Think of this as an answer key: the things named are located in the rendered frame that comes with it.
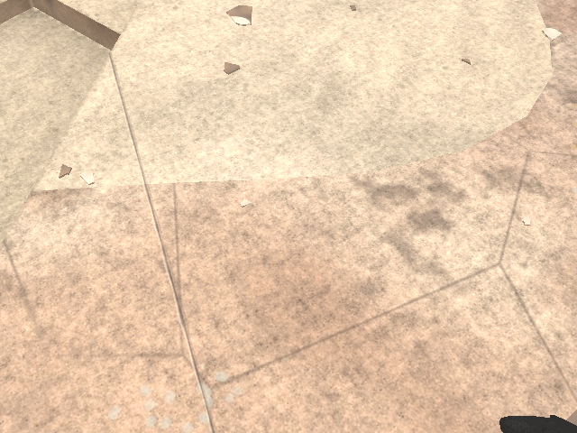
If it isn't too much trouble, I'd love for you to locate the right robot hand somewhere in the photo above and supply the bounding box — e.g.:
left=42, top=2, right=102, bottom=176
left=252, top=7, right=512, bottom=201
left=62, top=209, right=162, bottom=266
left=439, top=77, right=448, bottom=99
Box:
left=499, top=415, right=577, bottom=433

